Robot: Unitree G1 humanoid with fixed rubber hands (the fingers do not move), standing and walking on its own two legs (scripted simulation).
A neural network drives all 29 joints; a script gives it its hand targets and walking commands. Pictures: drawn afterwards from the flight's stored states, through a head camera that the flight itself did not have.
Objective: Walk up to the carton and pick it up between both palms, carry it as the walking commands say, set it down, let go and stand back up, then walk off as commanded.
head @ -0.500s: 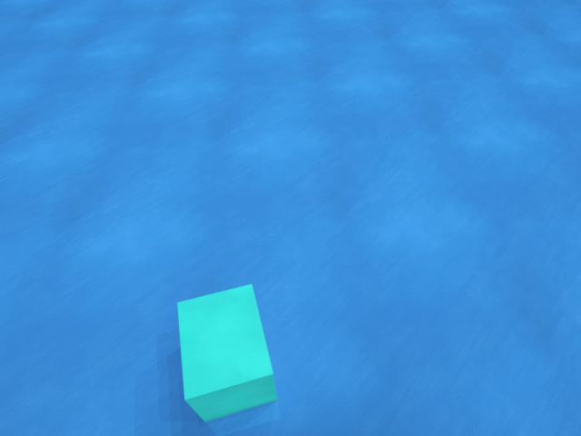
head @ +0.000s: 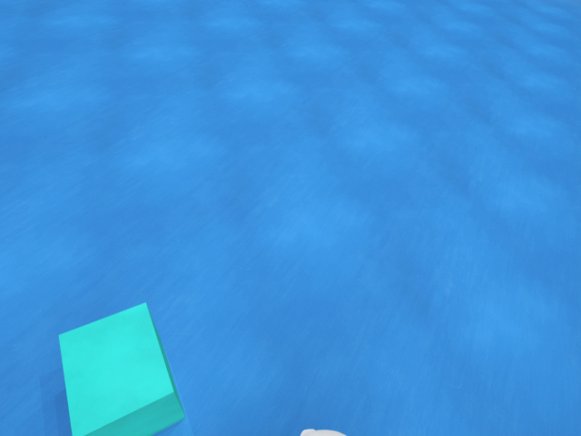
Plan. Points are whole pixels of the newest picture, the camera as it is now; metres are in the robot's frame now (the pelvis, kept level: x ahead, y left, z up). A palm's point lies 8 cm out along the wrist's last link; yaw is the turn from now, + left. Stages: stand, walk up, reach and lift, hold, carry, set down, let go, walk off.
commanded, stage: walk off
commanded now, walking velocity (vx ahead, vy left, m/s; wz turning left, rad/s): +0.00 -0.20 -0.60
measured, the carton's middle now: (126, 378) +0.40 +0.42 -0.65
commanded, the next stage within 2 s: none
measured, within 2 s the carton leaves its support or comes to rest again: neither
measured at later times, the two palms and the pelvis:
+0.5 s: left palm out of the picture +0.13 +0.07 -0.13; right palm out of the picture +0.01 -0.46 -0.13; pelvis -0.02 -0.17 -0.02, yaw -17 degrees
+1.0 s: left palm out of the picture +0.14 -0.09 -0.14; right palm out of the picture -0.22 -0.52 -0.12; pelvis -0.08 -0.26 -0.01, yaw -36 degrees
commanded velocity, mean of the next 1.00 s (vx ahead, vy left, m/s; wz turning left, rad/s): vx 0.00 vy -0.20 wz -0.60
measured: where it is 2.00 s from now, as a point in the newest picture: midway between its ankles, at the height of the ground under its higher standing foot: outside the picture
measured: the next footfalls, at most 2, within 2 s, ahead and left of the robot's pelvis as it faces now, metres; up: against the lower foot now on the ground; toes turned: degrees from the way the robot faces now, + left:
right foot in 0.30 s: +0.04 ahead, -0.28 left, +0.00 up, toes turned -17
left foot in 0.66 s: +0.07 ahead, -0.13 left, +0.00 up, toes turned -17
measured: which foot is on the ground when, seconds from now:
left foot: down 0.00-0.30, up 0.32-0.64, down 0.66-1.00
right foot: up 0.00-0.28, down 0.30-0.66, up 0.68-1.00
